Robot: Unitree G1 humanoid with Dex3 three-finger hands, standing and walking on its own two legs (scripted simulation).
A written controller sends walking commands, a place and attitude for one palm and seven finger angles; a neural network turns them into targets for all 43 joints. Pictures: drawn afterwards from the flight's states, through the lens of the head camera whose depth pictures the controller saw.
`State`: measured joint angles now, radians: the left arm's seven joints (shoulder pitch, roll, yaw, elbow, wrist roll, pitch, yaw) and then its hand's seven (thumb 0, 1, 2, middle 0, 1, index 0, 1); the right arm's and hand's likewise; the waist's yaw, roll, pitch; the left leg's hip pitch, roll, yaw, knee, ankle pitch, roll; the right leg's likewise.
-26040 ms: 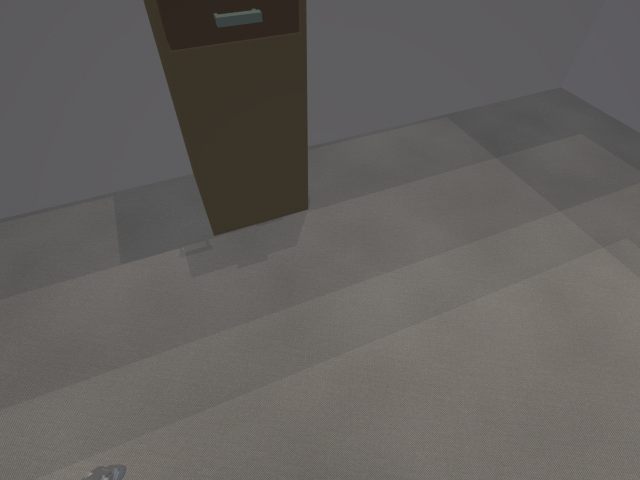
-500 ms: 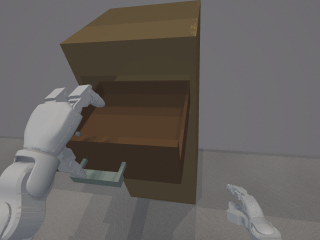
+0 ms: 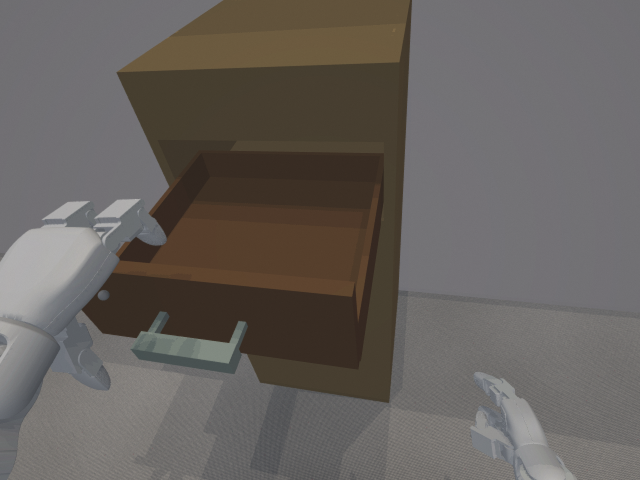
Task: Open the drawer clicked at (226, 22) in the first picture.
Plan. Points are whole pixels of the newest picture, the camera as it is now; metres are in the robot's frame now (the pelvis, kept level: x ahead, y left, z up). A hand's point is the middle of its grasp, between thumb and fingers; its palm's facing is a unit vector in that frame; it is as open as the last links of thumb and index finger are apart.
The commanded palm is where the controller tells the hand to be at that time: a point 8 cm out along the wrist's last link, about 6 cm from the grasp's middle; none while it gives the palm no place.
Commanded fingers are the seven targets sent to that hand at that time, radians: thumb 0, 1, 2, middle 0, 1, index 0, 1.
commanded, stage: draw the hand back to the body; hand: left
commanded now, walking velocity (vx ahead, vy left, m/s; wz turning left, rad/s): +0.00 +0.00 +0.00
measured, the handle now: (193, 337) +0.25 +0.20 +0.09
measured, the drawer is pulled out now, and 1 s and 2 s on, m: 0.30 0.30 0.30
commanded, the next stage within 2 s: step back with the hand held close in 1.18 s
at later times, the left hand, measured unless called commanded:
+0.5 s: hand (74, 250) +0.21 +0.22 +0.27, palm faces +0.41 -0.87 -0.28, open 12.8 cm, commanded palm +0.16 +0.27 +0.28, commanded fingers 0.00 0.09 0.56 -0.26 -0.82 -0.26 -0.82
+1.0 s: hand (54, 251) +0.22 +0.25 +0.26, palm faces +0.47 -0.81 -0.35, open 8.5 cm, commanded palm +0.16 +0.30 +0.28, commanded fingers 0.00 0.90 0.90 -0.20 -0.30 -0.20 -0.30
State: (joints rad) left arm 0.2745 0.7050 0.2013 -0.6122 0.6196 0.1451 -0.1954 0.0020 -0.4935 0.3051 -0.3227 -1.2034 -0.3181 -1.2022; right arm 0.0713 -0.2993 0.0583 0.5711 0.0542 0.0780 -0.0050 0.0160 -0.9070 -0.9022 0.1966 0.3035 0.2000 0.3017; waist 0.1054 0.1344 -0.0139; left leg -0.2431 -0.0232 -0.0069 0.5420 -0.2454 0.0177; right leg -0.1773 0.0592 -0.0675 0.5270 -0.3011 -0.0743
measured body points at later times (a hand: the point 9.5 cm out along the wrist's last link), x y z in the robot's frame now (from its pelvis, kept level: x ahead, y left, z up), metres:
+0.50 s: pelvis +0.02 +0.02 +0.01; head +0.00 +0.01 +0.46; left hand +0.18 +0.27 +0.29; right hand +0.20 -0.19 -0.08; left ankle +0.03 +0.11 -0.73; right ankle -0.01 -0.07 -0.73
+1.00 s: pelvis +0.03 +0.02 +0.01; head +0.01 +0.01 +0.46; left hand +0.18 +0.29 +0.28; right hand +0.22 -0.19 -0.07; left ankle +0.03 +0.11 -0.73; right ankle -0.01 -0.07 -0.73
